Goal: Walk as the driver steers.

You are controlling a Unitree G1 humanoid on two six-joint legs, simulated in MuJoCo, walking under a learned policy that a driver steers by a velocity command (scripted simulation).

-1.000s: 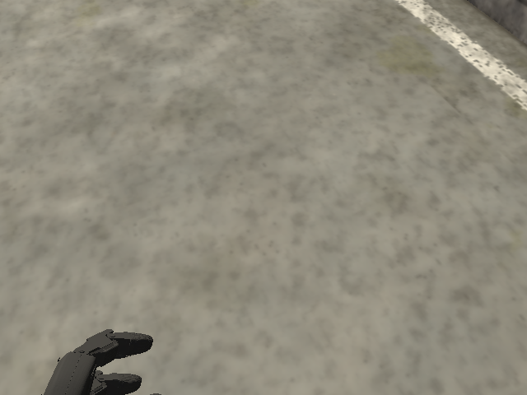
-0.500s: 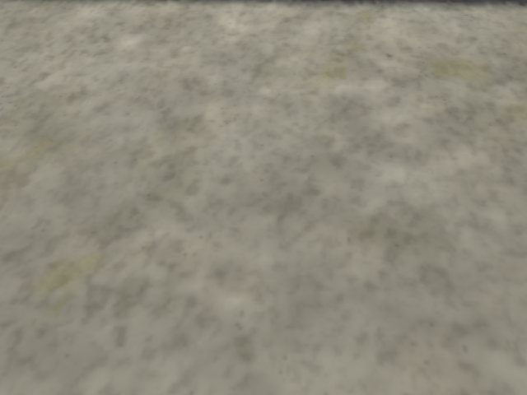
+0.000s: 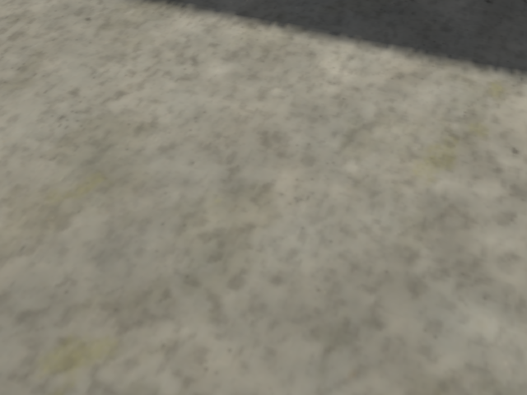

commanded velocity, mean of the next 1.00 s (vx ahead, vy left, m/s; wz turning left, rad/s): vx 0.11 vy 0.00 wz -0.40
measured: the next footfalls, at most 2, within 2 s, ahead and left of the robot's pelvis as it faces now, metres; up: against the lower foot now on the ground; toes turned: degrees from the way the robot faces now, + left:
left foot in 0.20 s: +0.35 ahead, +0.09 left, +0.00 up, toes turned -18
right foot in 0.60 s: +0.21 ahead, -0.16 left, +0.00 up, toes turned -35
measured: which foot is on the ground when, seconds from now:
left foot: up 0.00-0.18, down 0.20-0.60, up 0.62-1.00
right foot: down 0.00-0.20, up 0.22-0.58, down 0.60-1.00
